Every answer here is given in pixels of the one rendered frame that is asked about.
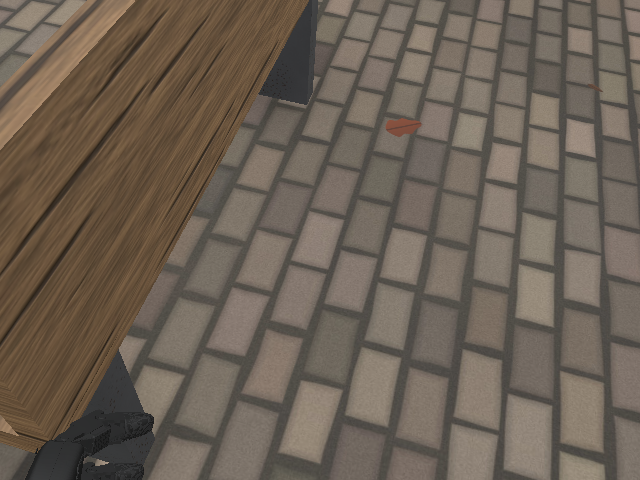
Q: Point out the robot left hand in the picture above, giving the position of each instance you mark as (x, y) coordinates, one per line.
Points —
(62, 458)

